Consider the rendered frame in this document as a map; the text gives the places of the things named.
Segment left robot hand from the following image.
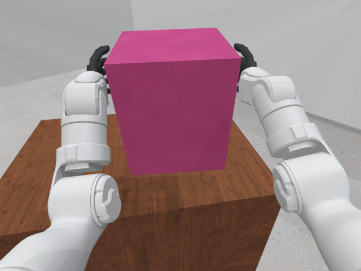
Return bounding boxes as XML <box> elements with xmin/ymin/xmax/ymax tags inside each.
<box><xmin>87</xmin><ymin>45</ymin><xmax>111</xmax><ymax>94</ymax></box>

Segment carton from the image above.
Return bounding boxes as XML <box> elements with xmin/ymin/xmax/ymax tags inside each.
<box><xmin>104</xmin><ymin>28</ymin><xmax>241</xmax><ymax>176</ymax></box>

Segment robot right upper arm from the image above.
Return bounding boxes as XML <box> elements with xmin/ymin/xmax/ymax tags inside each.
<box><xmin>272</xmin><ymin>152</ymin><xmax>361</xmax><ymax>271</ymax></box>

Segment robot left upper arm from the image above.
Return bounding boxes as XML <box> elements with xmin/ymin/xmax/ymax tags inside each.
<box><xmin>0</xmin><ymin>173</ymin><xmax>121</xmax><ymax>271</ymax></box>

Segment right robot forearm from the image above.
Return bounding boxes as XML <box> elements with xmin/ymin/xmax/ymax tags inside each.
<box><xmin>239</xmin><ymin>67</ymin><xmax>351</xmax><ymax>194</ymax></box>

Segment right robot hand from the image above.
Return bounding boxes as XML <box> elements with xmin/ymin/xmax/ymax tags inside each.
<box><xmin>234</xmin><ymin>43</ymin><xmax>257</xmax><ymax>92</ymax></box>

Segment pedestal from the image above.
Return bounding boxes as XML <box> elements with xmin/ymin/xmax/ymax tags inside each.
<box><xmin>0</xmin><ymin>114</ymin><xmax>281</xmax><ymax>271</ymax></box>

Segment left robot forearm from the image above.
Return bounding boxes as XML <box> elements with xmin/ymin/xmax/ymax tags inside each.
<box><xmin>48</xmin><ymin>71</ymin><xmax>111</xmax><ymax>218</ymax></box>

